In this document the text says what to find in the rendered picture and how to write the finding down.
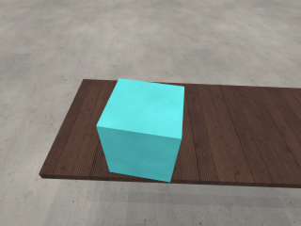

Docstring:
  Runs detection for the table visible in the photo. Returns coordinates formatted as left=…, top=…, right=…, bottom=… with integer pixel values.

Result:
left=39, top=79, right=301, bottom=188

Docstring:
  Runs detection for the carton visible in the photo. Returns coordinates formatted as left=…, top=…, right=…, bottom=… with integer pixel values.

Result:
left=96, top=78, right=184, bottom=183

